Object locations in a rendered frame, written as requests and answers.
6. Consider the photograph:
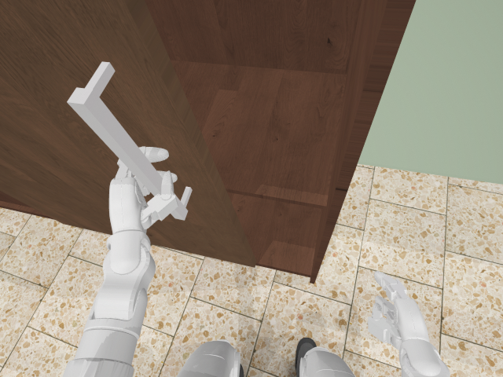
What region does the robot right hand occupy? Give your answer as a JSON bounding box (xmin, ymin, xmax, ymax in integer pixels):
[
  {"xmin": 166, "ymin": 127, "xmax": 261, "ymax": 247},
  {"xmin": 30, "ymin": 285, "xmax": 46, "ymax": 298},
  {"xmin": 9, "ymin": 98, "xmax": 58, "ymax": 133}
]
[{"xmin": 368, "ymin": 271, "xmax": 430, "ymax": 350}]

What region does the handle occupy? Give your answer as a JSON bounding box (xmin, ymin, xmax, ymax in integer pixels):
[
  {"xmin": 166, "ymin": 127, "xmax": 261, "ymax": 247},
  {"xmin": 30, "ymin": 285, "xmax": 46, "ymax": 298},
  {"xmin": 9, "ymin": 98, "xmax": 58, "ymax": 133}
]
[{"xmin": 67, "ymin": 62, "xmax": 192, "ymax": 220}]

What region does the right robot shin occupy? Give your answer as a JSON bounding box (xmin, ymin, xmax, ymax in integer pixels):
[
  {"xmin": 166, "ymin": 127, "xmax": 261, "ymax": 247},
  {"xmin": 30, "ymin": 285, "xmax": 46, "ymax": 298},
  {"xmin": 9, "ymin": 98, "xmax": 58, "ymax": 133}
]
[{"xmin": 305, "ymin": 347, "xmax": 328, "ymax": 355}]

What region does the robot right foot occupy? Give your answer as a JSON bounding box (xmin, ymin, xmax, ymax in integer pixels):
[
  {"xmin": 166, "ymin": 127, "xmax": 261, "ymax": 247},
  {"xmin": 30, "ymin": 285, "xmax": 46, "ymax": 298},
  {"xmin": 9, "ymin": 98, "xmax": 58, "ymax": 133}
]
[{"xmin": 296, "ymin": 338, "xmax": 317, "ymax": 377}]

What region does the robot left forearm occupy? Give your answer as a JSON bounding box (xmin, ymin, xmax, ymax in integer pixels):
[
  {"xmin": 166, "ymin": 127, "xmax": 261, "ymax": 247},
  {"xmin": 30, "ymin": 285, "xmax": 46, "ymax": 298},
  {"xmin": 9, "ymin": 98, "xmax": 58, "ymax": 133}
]
[{"xmin": 62, "ymin": 229, "xmax": 156, "ymax": 377}]

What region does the wardrobe door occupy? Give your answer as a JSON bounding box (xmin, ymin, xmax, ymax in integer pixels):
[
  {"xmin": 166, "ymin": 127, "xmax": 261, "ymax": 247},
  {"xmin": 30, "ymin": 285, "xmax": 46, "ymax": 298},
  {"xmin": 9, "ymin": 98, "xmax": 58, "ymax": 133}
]
[
  {"xmin": 0, "ymin": 0, "xmax": 256, "ymax": 268},
  {"xmin": 0, "ymin": 191, "xmax": 29, "ymax": 207}
]

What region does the robot right forearm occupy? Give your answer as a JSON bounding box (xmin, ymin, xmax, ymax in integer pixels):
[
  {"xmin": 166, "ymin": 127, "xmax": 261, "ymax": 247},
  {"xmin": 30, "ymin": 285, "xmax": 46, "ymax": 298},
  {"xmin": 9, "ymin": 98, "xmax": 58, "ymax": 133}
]
[{"xmin": 399, "ymin": 339, "xmax": 450, "ymax": 377}]

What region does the robot left hand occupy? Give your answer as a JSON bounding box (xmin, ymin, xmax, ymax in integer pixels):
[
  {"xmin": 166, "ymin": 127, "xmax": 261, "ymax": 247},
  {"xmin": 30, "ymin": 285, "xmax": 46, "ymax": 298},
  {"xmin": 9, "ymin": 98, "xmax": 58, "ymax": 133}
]
[{"xmin": 109, "ymin": 147, "xmax": 178, "ymax": 234}]

